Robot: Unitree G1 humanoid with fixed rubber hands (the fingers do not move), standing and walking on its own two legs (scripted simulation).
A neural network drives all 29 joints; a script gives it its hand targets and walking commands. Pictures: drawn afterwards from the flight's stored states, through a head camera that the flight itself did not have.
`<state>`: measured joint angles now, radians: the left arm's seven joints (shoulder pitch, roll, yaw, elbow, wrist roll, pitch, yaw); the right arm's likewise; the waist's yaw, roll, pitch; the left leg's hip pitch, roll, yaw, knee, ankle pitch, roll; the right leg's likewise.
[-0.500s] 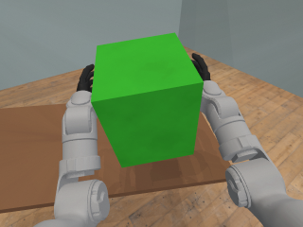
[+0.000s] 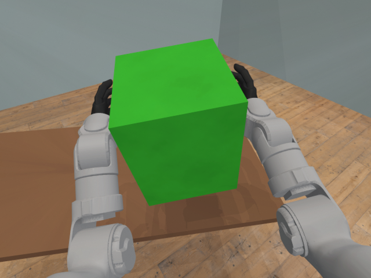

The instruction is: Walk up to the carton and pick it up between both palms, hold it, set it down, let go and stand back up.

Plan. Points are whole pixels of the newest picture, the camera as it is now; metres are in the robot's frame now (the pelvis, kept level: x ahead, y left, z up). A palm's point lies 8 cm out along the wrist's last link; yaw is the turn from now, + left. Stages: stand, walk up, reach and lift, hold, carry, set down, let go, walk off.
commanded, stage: hold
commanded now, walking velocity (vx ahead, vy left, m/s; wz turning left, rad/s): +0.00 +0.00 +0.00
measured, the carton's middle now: (179, 125) +0.36 +0.00 +0.19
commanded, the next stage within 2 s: none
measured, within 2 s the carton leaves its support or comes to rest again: neither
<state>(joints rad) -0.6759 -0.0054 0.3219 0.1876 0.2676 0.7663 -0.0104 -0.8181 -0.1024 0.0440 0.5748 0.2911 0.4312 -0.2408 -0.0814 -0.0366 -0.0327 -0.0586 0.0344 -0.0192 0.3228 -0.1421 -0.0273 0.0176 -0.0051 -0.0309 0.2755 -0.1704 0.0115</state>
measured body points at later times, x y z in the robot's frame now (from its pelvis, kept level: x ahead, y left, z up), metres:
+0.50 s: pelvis +0.00 +0.00 +0.00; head -0.06 +0.03 +0.45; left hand +0.38 +0.16 +0.21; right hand +0.38 -0.14 +0.23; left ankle +0.03 +0.13 -0.75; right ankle +0.00 -0.12 -0.75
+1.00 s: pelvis +0.00 +0.00 +0.00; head -0.07 +0.02 +0.44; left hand +0.38 +0.16 +0.21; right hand +0.38 -0.14 +0.23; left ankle +0.03 +0.13 -0.75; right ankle +0.00 -0.12 -0.75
